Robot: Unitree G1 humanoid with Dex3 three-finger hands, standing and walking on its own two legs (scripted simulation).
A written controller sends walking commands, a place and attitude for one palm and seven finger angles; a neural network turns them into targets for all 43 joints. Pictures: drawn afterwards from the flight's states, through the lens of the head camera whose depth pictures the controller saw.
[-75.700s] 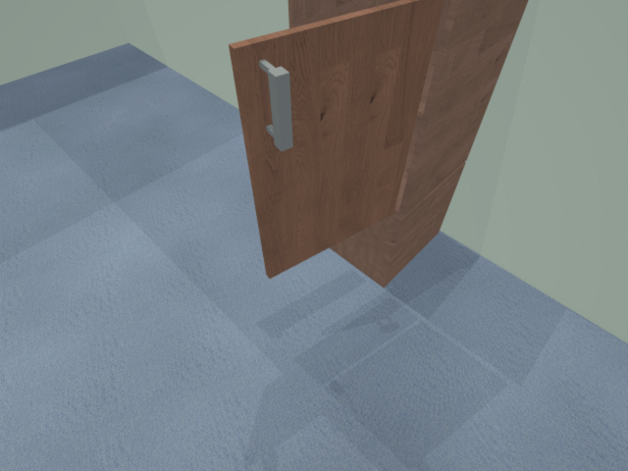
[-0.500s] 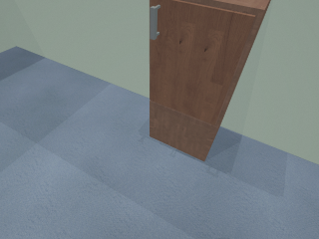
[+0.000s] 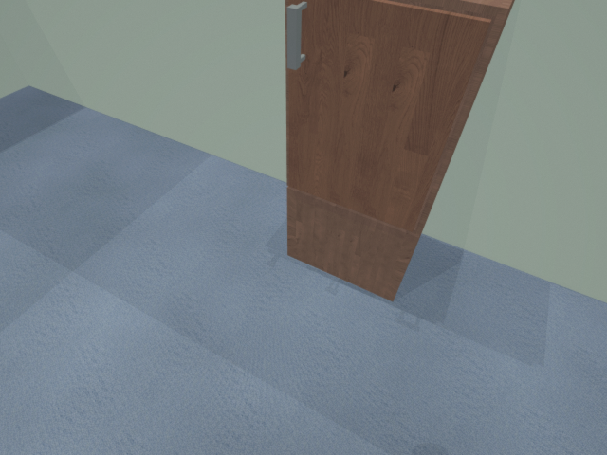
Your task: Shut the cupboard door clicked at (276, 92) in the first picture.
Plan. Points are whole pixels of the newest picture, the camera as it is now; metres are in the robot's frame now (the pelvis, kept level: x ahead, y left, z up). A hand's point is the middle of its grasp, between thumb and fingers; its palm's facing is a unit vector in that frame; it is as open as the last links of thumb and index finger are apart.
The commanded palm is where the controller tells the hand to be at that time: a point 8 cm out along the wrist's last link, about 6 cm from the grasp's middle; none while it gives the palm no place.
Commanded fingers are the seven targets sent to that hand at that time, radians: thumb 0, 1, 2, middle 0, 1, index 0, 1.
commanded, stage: look to check the result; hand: left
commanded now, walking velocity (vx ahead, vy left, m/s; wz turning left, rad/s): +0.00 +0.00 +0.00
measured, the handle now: (298, 35) +0.95 +0.06 +0.15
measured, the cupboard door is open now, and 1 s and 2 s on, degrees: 0 0 0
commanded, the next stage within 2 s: stand and wait in 0.02 s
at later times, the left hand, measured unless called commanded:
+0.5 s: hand out of the picture +0.01 +0.16 -0.18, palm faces +0.01 -0.98 -0.18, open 7.4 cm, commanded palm none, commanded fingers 0.00 0.90 0.90 -0.20 -0.30 -0.20 -0.30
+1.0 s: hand out of the picture +0.02 +0.16 -0.17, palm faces +0.01 -0.98 -0.21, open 7.4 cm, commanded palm none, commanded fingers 0.00 0.90 0.90 -0.20 -0.30 -0.20 -0.30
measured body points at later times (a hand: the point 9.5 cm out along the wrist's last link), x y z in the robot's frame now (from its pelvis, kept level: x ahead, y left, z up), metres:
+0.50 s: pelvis +0.01 -0.01 +0.00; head +0.01 -0.01 +0.45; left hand +0.01 +0.21 -0.16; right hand -0.01 -0.24 -0.16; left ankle -0.02 +0.06 -0.74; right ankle +0.02 -0.13 -0.74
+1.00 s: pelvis +0.01 -0.02 +0.00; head +0.02 -0.02 +0.45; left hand +0.02 +0.22 -0.16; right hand +0.01 -0.26 -0.15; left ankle -0.02 +0.06 -0.74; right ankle +0.02 -0.13 -0.74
